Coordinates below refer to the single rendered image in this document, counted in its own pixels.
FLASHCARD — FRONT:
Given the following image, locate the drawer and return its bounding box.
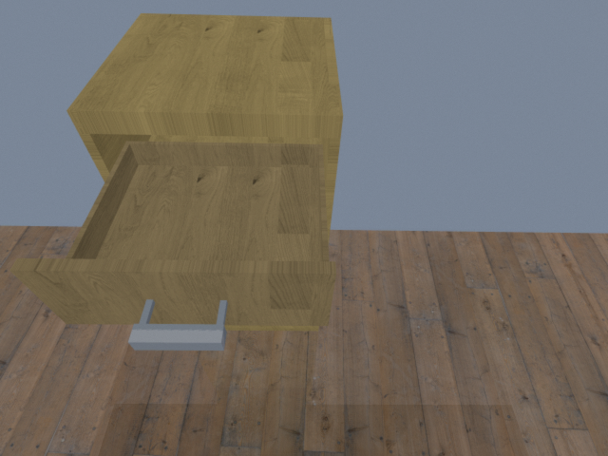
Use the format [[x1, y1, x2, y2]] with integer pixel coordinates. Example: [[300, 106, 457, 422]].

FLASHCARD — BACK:
[[10, 141, 336, 326]]

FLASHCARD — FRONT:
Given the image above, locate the cabinet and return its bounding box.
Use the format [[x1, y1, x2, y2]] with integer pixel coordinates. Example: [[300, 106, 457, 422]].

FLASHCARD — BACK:
[[67, 13, 343, 331]]

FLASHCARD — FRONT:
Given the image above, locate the handle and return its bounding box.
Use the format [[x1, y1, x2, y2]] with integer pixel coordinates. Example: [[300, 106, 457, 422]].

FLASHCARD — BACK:
[[128, 299, 228, 351]]

